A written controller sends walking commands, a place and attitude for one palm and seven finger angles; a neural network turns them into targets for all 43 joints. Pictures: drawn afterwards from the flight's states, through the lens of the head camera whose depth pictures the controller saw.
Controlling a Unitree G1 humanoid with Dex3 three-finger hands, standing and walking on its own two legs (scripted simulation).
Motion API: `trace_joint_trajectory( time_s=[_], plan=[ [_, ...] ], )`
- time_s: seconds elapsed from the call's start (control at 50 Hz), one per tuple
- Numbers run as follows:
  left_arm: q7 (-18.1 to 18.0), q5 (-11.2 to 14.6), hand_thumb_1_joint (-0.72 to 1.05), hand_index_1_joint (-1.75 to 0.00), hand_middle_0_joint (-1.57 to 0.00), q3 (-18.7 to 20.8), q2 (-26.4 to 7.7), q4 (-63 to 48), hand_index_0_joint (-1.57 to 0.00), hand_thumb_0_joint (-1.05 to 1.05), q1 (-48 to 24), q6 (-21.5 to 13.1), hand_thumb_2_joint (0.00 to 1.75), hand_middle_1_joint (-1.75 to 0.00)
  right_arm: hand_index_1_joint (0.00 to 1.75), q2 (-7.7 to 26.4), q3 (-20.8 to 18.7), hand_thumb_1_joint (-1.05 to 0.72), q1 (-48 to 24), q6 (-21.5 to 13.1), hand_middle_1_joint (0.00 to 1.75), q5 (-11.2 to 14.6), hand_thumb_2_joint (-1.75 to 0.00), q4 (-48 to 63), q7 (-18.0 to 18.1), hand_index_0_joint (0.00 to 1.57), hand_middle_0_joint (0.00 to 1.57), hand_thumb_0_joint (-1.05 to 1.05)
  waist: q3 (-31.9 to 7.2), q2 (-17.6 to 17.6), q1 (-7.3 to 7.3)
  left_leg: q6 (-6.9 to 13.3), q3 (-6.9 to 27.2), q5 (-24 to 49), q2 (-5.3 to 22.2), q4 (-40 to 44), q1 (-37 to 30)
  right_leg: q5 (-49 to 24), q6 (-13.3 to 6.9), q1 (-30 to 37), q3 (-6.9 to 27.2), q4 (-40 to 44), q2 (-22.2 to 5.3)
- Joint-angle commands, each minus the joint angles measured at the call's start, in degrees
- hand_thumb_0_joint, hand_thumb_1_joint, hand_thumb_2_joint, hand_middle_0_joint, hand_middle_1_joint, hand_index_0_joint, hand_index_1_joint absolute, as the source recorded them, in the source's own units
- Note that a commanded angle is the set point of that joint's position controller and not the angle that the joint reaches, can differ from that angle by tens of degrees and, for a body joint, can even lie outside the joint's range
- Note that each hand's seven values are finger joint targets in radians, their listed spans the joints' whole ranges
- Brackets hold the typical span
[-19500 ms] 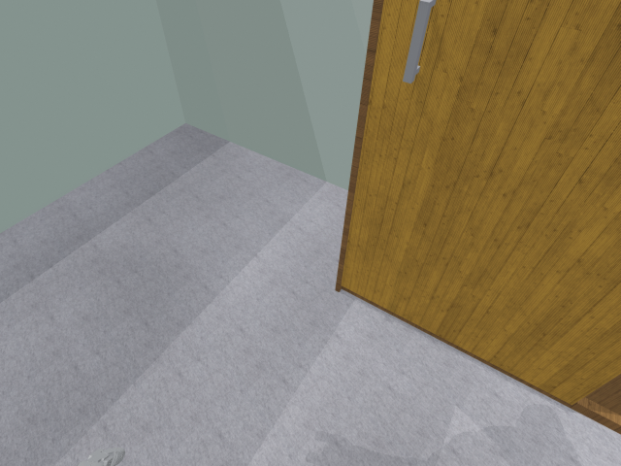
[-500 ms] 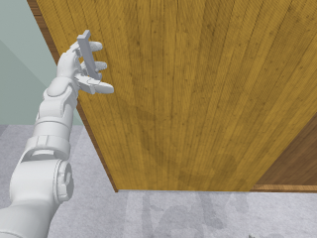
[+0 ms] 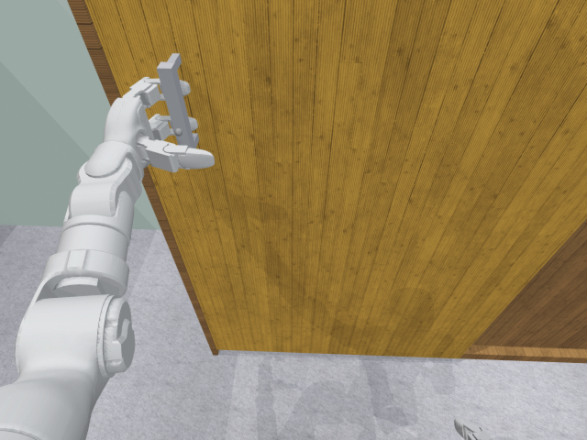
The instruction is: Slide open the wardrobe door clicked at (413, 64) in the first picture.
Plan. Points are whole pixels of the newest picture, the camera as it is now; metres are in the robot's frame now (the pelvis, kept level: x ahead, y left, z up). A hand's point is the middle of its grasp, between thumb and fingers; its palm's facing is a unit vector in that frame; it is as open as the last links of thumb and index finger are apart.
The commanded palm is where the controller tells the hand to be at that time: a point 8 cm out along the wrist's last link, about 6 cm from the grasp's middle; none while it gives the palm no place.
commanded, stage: grip the handle and tug to test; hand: left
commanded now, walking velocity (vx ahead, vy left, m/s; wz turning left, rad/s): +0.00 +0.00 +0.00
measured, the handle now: (182, 110) +0.51 +0.17 +0.21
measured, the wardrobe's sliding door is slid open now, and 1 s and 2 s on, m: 0.00 0.00 0.00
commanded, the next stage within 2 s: tug the door sideways, standing still in 1.24 s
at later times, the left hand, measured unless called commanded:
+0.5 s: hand (189, 130) +0.46 +0.15 +0.21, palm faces -0.01 -1.00 -0.01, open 5.6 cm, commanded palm +0.44 +0.20 +0.21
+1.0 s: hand (190, 130) +0.46 +0.15 +0.21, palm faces -0.01 -1.00 +0.00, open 5.3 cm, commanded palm +0.42 +0.20 +0.21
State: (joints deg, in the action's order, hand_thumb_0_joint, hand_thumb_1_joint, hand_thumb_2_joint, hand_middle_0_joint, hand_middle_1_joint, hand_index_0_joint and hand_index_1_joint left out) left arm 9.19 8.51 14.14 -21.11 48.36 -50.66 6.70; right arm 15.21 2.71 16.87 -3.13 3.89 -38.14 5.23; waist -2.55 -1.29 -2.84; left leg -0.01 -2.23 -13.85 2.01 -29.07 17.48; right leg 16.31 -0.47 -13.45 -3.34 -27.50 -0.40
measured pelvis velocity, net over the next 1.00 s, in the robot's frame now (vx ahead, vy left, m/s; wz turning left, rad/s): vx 0.01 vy -0.01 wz -0.01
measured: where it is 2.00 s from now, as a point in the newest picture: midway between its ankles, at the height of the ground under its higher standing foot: outside the picture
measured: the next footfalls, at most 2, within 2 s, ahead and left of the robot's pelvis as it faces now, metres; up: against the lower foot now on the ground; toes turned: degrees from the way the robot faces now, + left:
none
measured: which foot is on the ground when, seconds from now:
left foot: down 0.00-1.00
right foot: down 0.00-1.00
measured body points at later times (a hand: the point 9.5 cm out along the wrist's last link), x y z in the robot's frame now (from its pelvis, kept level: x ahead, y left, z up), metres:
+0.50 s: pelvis +0.00 +0.01 +0.00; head +0.01 +0.00 +0.45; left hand +0.45 +0.20 +0.21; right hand +0.09 -0.25 -0.11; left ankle +0.01 +0.12 -0.74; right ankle -0.02 -0.11 -0.74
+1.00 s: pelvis +0.01 -0.01 +0.00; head +0.01 -0.02 +0.45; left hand +0.45 +0.20 +0.21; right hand +0.10 -0.27 -0.11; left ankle +0.01 +0.12 -0.74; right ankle -0.02 -0.11 -0.74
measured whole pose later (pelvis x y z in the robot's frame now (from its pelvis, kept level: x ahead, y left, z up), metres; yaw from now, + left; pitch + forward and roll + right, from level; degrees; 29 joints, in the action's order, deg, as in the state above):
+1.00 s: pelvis +0.01 -0.01 +0.00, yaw -1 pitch +2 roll +0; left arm 9.2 8.8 15.3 -20.7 46.4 -48.1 5.8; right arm 15.7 2.2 17.8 -3.1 3.8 -38.0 5.0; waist -3.1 -1.9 -3.4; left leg -0.5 -2.8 -14.0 2.6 -28.1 16.5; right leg 16.4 -0.9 -13.1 -2.6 -27.0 0.2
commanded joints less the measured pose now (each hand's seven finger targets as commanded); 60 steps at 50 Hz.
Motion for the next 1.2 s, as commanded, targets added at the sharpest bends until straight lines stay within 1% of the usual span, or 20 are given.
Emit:
trace_joint_trajectory(
  time_s=[0.0,0.04,0.06,0.08,0.14,0.24,0.34,0.4,0.46,0.52,0.56,0.66,0.76,0.8,0.82,0.84,0.92,0.98,1.14,1.18],
  plan=[
    [0.2,1.0,-0.03,-1.27,-0.35,0.9,-11.7,-13.7,-0.35,0.00,-33.5,-5.6,0.50,-1.27,0.30,7.9,-3.2,-0.90,-0.6,-2.5,0.30,-0.3,-0.90,6.2,0.7,0.20,0.20,0.00,-18.2,-1.7,-1.51,2.7,2.6,13.7,-1.8,1.5,-13.6,-17.7,-1.0,-1.0,1.5,3.4,1.2],
    [0.5,1.1,0.06,-1.28,-0.36,1.1,-11.4,-13.6,-0.36,0.00,-33.3,-6.2,0.54,-1.28,0.30,7.9,-3.3,-0.90,0.0,-2.9,0.30,-0.4,-0.90,6.1,0.6,0.20,0.20,0.00,-19.8,-1.4,-1.43,2.5,2.9,15.7,-1.6,1.0,-15.0,-19.0,-1.1,-1.2,1.3,2.9,1.4],
    [0.7,1.3,0.11,-1.29,-0.36,0.8,-10.9,-12.9,-0.36,0.00,-32.2,-6.1,0.56,-1.29,0.30,8.0,-3.3,-0.90,0.0,-2.9,0.30,-0.3,-0.90,6.1,0.5,0.20,0.20,0.00,-19.5,-1.4,-1.31,2.4,3.0,15.2,-1.5,1.2,-14.8,-18.3,-1.1,-1.5,1.2,3.0,1.5],
    [0.8,1.6,0.15,-1.29,-0.37,1.5,-11.5,-12.3,-0.37,0.00,-31.6,-6.3,0.58,-1.29,0.30,8.3,-3.4,-0.90,0.5,-2.9,0.30,-0.5,-0.90,6.0,0.6,0.20,0.20,0.00,-19.3,1.0,-1.50,2.6,3.1,15.7,-1.4,1.1,-14.3,-18.9,-1.0,-0.6,1.0,3.1,1.5],
    [1.0,1.8,0.29,-1.31,-0.38,2.0,-11.5,-10.8,-0.38,0.00,-29.9,-5.4,0.64,-1.31,0.30,8.3,-3.4,-0.90,0.1,-3.0,0.30,-0.2,-0.90,6.0,0.5,0.20,0.20,0.00,-17.6,1.4,-0.89,2.6,2.8,14.6,-1.4,1.5,-12.7,-18.5,-1.0,-0.9,1.0,3.2,1.5],
    [-0.2,1.1,0.53,-1.35,-0.41,1.0,-10.0,-14.6,-0.41,0.00,-30.7,-5.0,0.74,-1.35,0.30,8.0,-3.5,-0.90,0.1,-3.0,0.30,-0.3,-0.90,6.5,-0.1,0.20,0.20,0.00,-18.0,-1.7,-0.47,2.3,3.0,15.9,-1.3,1.6,-13.6,-18.2,-1.2,-1.4,0.8,2.9,1.6],
    [-1.6,1.1,0.76,-1.38,-0.44,1.7,-10.5,-15.9,-0.44,0.00,-30.9,-5.1,0.84,-1.38,0.30,8.0,-3.5,-0.90,0.1,-2.9,0.30,-0.6,-0.90,6.4,0.0,0.20,0.20,0.00,-17.8,1.4,-0.68,2.4,3.1,15.0,-1.0,2.2,-13.2,-17.5,-1.0,-0.6,0.8,3.2,1.7],
    [-2.2,0.5,0.90,-1.40,-0.45,2.0,-11.3,-16.9,-0.45,0.00,-31.8,-5.4,0.90,-1.40,0.30,8.0,-3.5,-0.90,-0.1,-2.8,0.30,-0.6,-0.90,6.4,0.1,0.20,0.20,0.00,-18.3,0.4,-0.59,2.4,3.0,15.0,-1.0,2.4,-13.6,-17.3,-1.1,-0.4,0.9,3.3,1.6],
    [-2.4,0.1,0.90,-1.40,-0.45,-0.5,-8.3,-15.8,-0.45,0.00,-32.2,-4.9,0.90,-1.40,0.30,7.5,-3.3,-0.90,-0.3,-3.0,0.30,-0.5,-0.90,6.1,0.0,0.20,0.20,0.00,-16.9,-1.4,-1.24,2.3,2.9,14.2,-1.1,2.3,-14.2,-16.2,-1.1,-2.2,0.9,3.7,1.7],
    [-2.3,0.1,0.90,-1.40,-0.45,1.1,-10.3,-14.8,-0.45,0.00,-32.0,-4.9,0.90,-1.40,0.30,7.8,-3.5,-0.90,0.1,-2.9,0.30,-0.5,-0.90,5.8,0.2,0.20,0.20,0.00,-17.8,0.1,-1.08,2.4,2.8,14.1,-1.2,2.2,-13.9,-16.8,-1.0,-1.1,1.0,3.8,1.7],
    [-1.7,0.4,0.90,-1.40,-0.45,-1.0,-7.8,-15.5,-0.45,0.00,-33.5,-5.0,0.90,-1.40,0.30,7.7,-3.4,-0.90,0.1,-3.2,0.30,-0.5,-0.90,5.8,0.1,0.20,0.20,0.00,-18.4,-0.4,-1.42,2.3,3.0,15.0,-1.2,2.2,-14.6,-17.7,-1.1,-1.2,0.9,3.5,1.7],
    [-1.9,0.2,0.90,-1.40,-0.45,-1.0,-8.1,-15.5,-0.45,0.00,-34.1,-5.5,0.90,-1.40,0.30,7.6,-3.5,-0.90,0.2,-3.3,0.30,-0.6,-0.90,5.6,0.1,0.20,0.20,0.00,-18.7,-0.2,-1.60,2.5,2.9,15.4,-1.4,1.8,-14.7,-18.5,-1.0,-1.1,1.0,3.5,1.6],
    [-1.0,0.7,0.90,-1.40,-0.45,1.4,-10.9,-12.8,-0.45,0.00,-32.2,-5.3,0.90,-1.40,0.30,7.8,-3.4,-0.90,0.0,-2.9,0.30,-0.5,-0.90,5.5,0.4,0.20,0.20,0.00,-17.8,2.4,-1.18,3.0,2.2,14.3,-1.8,1.7,-12.2,-20.0,-0.7,0.7,1.4,3.6,1.4],
    [-0.8,0.8,0.90,-1.40,-0.45,1.7,-12.0,-13.2,-0.45,0.00,-33.9,-5.7,0.90,-1.40,0.30,7.9,-3.3,-0.90,-0.1,-2.8,0.30,-0.6,-0.90,5.6,0.4,0.20,0.20,0.00,-17.3,1.1,-1.39,3.0,2.2,13.5,-2.0,1.8,-11.7,-19.6,-0.7,0.8,1.6,3.7,1.2],
    [-0.7,0.7,0.90,-1.40,-0.45,3.8,-13.9,-12.3,-0.45,0.00,-31.1,-5.6,0.90,-1.40,0.30,7.9,-3.4,-0.90,-0.1,-2.7,0.30,-0.5,-0.90,5.8,0.5,0.20,0.20,0.00,-18.3,1.4,-0.30,3.1,2.0,14.3,-2.0,1.6,-11.8,-20.4,-0.8,1.6,1.8,3.5,1.3],
    [-0.3,0.7,0.90,-1.40,-0.45,3.1,-13.2,-12.7,-0.45,0.00,-30.7,-5.6,0.90,-1.40,0.30,7.9,-3.3,-0.90,-0.4,-2.6,0.30,-0.5,-0.90,6.0,0.5,0.20,0.20,0.00,-18.2,1.3,-0.57,3.1,1.8,14.6,-2.1,1.7,-11.6,-21.1,-0.7,1.9,1.7,3.4,1.2],
    [0.4,1.5,0.90,-1.40,-0.45,3.9,-13.2,-16.0,-0.45,0.00,-25.2,-5.7,0.90,-1.40,0.30,7.7,-3.3,-0.90,-1.5,-2.3,0.30,-0.2,-0.90,7.5,0.2,0.20,0.20,0.00,-19.7,0.1,1.13,3.0,1.4,16.9,-2.2,1.7,-11.9,-24.0,-0.9,4.4,1.7,2.9,1.2],
    [0.5,2.0,0.90,-1.40,-0.45,4.0,-12.8,-19.3,-0.45,0.00,-22.2,-5.4,0.90,-1.40,0.30,7.7,-3.5,-0.90,-2.1,-2.0,0.30,-0.2,-0.90,8.4,0.1,0.20,0.20,0.00,-20.1,1.5,1.55,3.1,1.1,18.3,-2.1,1.8,-12.4,-25.4,-0.9,6.1,1.4,2.9,1.1],
    [0.6,2.8,0.90,-1.40,-0.45,6.5,-13.7,-29.9,-0.45,0.00,-12.4,-1.4,0.90,-1.40,0.30,7.5,-3.6,-0.90,-5.3,-1.0,0.30,0.1,-0.90,10.9,-0.3,0.20,0.20,0.00,-20.8,1.3,3.69,3.0,0.2,23.2,-1.9,2.3,-13.5,-31.9,-0.7,9.5,1.4,2.4,1.1],
    [0.7,3.1,0.90,-1.40,-0.45,5.7,-12.1,-33.1,-0.45,0.00,-9.4,-0.2,0.90,-1.40,0.30,7.4,-3.6,-0.90,-6.0,-0.6,0.30,0.1,-0.90,11.7,-0.5,0.20,0.20,0.00,-21.3,0.5,4.10,3.0,0.0,25.7,-2.0,2.1,-14.3,-33.4,-0.8,10.4,1.1,2.1,1.1]
  ],
)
